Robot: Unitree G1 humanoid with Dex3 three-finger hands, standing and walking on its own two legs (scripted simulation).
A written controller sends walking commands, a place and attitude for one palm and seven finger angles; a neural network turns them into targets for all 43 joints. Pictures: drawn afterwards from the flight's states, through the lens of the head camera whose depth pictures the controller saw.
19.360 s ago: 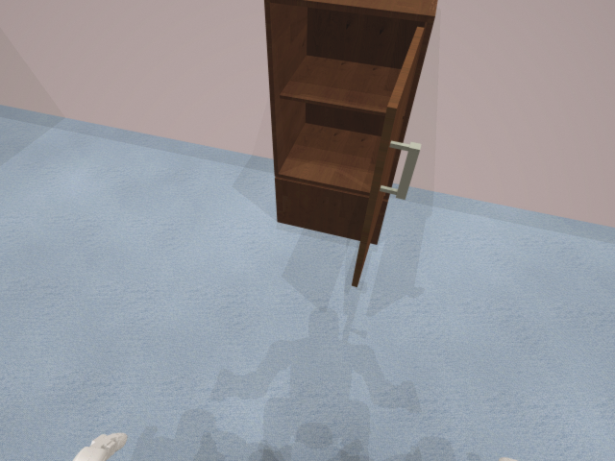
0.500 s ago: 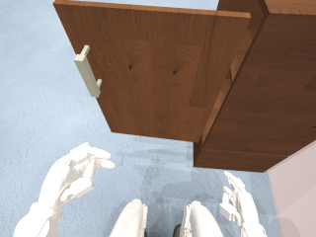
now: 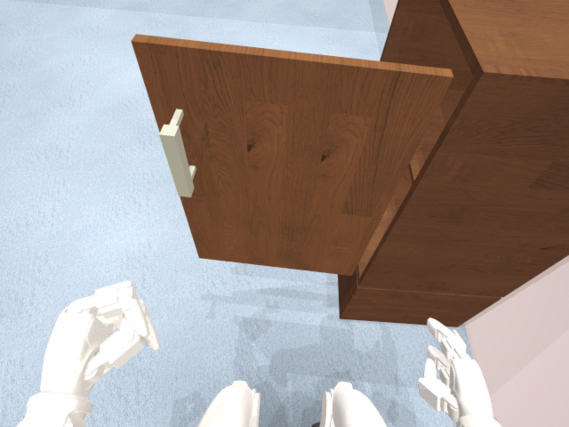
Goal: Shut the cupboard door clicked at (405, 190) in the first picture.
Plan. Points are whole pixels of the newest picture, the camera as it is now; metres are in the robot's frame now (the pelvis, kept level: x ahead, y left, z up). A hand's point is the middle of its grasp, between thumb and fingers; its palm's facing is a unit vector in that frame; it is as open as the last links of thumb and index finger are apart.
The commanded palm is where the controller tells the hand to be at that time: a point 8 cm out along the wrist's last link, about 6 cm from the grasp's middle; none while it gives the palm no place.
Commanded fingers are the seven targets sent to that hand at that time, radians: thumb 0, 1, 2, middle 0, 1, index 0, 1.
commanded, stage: raise the hand and make a fist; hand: left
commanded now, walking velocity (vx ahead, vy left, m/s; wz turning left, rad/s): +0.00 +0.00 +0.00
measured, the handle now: (182, 155) +0.51 +0.21 +0.05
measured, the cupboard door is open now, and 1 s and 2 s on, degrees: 87 87 87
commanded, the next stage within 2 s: bring the fist close to the handle in 0.70 s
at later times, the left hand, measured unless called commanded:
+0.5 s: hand (144, 319) +0.24 +0.19 +0.04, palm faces -0.08 -1.00 -0.02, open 3.1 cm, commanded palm +0.22 +0.25 +0.05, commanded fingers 0.00 0.90 0.90 -1.30 -1.50 -1.30 -1.50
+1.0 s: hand (151, 299) +0.26 +0.19 +0.05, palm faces -0.01 -1.00 -0.07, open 3.1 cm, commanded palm +0.25 +0.24 +0.05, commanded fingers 0.00 0.90 0.90 -1.30 -1.50 -1.30 -1.50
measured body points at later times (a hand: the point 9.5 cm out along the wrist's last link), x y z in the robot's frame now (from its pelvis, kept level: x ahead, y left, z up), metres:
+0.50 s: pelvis +0.02 +0.01 +0.01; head +0.10 +0.03 +0.45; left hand +0.24 +0.25 +0.04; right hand +0.20 -0.23 -0.06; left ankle +0.02 +0.08 -0.63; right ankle +0.06 -0.11 -0.63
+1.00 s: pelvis +0.01 -0.01 +0.00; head +0.09 +0.01 +0.44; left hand +0.26 +0.24 +0.06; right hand +0.20 -0.24 -0.07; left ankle +0.02 +0.08 -0.63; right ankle +0.06 -0.12 -0.63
